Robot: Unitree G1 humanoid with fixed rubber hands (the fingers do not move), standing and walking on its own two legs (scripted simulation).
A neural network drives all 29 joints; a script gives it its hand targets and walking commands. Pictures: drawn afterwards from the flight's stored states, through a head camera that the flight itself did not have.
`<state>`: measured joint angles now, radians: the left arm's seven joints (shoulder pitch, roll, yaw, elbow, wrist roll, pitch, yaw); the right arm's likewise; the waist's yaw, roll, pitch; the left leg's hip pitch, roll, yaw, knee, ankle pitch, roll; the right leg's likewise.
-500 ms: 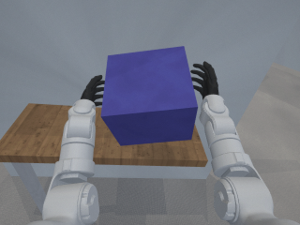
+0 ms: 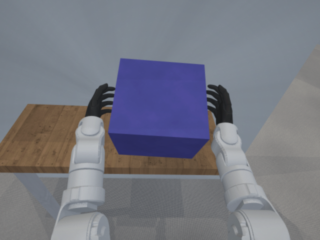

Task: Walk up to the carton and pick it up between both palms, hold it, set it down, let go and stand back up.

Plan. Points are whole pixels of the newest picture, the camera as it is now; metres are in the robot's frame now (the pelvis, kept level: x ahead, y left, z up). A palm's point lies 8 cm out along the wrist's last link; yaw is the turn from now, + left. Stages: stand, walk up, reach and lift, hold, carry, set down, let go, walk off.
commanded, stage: set down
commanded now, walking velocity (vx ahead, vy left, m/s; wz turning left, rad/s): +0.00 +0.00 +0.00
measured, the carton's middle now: (158, 112) +0.44 +0.01 +0.09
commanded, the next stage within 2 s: none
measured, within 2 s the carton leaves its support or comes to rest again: neither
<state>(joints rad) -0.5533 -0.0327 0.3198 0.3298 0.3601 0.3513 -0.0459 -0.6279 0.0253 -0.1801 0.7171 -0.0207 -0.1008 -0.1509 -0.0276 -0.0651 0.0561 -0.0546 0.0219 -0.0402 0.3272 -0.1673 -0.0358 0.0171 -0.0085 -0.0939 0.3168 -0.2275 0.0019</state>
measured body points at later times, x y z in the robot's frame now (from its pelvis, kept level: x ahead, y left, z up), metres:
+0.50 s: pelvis -0.01 +0.00 +0.00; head -0.03 +0.04 +0.45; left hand +0.38 +0.18 +0.12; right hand +0.39 -0.14 +0.16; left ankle +0.01 +0.14 -0.75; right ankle -0.03 -0.10 -0.75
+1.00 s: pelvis +0.02 +0.00 +0.00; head +0.04 +0.03 +0.45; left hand +0.41 +0.18 +0.08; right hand +0.42 -0.14 +0.12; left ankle +0.01 +0.14 -0.75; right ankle -0.03 -0.10 -0.75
